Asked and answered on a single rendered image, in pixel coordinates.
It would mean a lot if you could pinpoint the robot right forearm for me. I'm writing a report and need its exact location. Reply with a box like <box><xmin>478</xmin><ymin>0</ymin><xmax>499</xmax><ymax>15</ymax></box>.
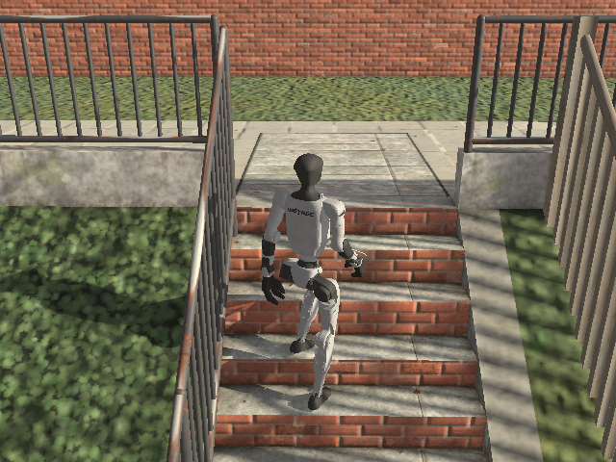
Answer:
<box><xmin>338</xmin><ymin>239</ymin><xmax>362</xmax><ymax>268</ymax></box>

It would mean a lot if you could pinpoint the left robot upper arm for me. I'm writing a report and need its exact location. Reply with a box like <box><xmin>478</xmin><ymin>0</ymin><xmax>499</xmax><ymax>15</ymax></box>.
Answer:
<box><xmin>264</xmin><ymin>191</ymin><xmax>292</xmax><ymax>244</ymax></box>

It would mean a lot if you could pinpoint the right robot foot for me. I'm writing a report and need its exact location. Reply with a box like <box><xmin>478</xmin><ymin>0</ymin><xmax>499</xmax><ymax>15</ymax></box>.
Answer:
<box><xmin>308</xmin><ymin>387</ymin><xmax>331</xmax><ymax>410</ymax></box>

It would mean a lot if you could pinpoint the right robot upper arm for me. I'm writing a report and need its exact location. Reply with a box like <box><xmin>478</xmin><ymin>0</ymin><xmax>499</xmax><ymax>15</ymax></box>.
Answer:
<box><xmin>322</xmin><ymin>198</ymin><xmax>346</xmax><ymax>252</ymax></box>

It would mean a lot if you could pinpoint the right robot shin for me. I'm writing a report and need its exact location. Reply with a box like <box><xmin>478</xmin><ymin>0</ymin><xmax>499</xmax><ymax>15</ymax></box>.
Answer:
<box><xmin>313</xmin><ymin>334</ymin><xmax>334</xmax><ymax>398</ymax></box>

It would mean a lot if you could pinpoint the robot left forearm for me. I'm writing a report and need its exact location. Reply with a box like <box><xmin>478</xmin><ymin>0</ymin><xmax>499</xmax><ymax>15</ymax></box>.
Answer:
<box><xmin>261</xmin><ymin>232</ymin><xmax>275</xmax><ymax>277</ymax></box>

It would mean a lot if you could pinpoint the robot right hand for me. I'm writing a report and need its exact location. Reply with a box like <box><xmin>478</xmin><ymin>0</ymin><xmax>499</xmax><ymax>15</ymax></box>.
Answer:
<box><xmin>345</xmin><ymin>259</ymin><xmax>366</xmax><ymax>278</ymax></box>

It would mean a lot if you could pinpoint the robot left hand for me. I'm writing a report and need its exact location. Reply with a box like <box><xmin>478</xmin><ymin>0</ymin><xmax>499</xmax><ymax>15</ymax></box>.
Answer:
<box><xmin>261</xmin><ymin>275</ymin><xmax>285</xmax><ymax>305</ymax></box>

